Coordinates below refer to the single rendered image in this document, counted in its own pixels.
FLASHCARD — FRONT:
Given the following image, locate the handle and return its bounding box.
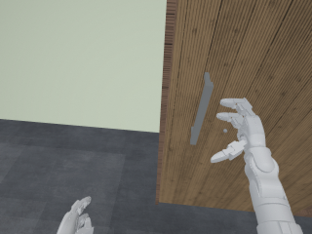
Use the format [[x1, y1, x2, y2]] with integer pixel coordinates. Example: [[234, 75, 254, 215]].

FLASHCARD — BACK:
[[190, 72, 214, 145]]

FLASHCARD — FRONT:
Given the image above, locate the right robot hand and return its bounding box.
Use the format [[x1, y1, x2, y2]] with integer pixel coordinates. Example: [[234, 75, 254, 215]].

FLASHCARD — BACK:
[[211, 97, 266, 163]]

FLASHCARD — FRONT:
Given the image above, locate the robot right forearm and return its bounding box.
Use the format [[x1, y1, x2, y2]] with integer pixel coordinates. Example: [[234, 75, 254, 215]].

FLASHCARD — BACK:
[[244, 146, 303, 234]]

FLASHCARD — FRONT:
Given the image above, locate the left robot hand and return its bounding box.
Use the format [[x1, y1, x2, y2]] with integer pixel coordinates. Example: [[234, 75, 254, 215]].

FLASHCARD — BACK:
[[57, 196, 94, 234]]

